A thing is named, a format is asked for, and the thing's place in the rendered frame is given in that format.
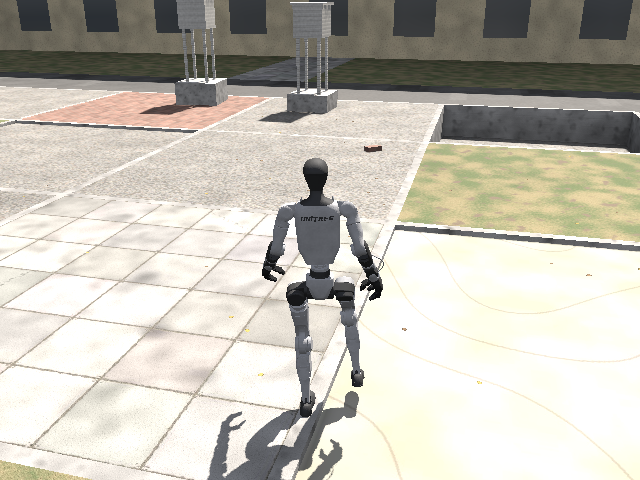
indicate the robot right foot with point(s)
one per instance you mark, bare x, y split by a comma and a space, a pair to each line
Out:
357, 379

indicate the left robot hand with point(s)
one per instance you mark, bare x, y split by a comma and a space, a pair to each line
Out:
270, 277

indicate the left robot upper arm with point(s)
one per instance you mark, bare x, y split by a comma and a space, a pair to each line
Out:
285, 213

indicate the robot left forearm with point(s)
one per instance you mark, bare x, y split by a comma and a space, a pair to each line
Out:
270, 260

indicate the humanoid robot head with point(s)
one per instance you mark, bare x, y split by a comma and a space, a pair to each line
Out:
315, 171

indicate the right robot upper arm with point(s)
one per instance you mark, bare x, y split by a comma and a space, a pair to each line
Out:
349, 210

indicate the right robot hand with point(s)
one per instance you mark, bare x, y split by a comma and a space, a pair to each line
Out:
377, 285

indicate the robot right forearm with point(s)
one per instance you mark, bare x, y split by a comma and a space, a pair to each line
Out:
368, 265

